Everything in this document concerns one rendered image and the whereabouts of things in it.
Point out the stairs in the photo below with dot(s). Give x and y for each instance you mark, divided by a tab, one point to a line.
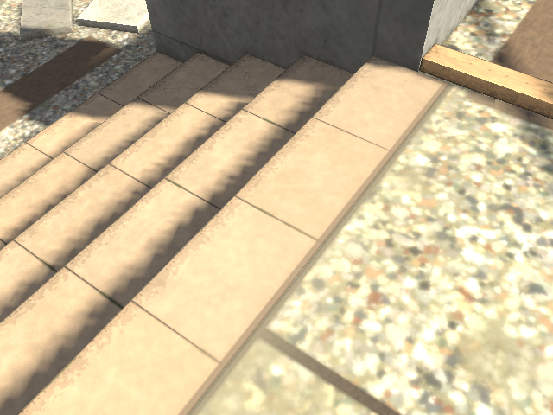
96	204

